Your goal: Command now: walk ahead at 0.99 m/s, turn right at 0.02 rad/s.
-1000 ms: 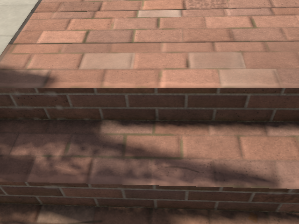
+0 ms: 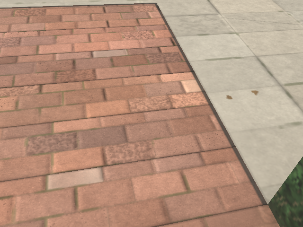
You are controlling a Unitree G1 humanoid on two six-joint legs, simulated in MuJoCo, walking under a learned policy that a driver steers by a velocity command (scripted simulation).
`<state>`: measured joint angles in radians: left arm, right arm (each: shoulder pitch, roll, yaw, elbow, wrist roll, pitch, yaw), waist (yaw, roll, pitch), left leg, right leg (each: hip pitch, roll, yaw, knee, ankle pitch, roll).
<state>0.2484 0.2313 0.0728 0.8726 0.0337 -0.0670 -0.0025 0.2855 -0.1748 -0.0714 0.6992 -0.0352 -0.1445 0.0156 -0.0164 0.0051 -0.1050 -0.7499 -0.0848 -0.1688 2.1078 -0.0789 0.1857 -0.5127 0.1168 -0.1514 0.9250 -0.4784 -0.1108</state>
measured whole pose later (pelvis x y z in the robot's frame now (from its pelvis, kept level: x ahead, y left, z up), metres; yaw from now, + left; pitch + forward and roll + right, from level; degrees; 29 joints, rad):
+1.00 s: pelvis +0.73 +0.16 +0.23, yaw +28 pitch +1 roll -3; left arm 0.39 0.25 0.03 0.82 0.01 -0.08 -0.01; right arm 0.10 -0.21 0.00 0.63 -0.05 -0.02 0.01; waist 0.06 0.03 -0.02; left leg -0.44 0.00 -0.07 0.58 -0.16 0.03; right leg -0.26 0.01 -0.08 0.56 -0.35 0.01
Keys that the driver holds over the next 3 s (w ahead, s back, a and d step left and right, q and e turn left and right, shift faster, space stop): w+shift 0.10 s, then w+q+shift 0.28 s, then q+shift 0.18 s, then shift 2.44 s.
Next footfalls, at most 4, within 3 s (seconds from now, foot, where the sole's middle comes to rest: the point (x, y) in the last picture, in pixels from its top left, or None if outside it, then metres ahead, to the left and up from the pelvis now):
0.26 left None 0.36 0.12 -0.53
0.62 right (130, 148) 0.83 0.08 -0.53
0.96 left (77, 153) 0.79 0.30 -0.53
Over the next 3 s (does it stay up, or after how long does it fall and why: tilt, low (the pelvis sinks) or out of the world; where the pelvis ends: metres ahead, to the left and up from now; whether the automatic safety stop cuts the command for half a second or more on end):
stays up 0.79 0.18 0.25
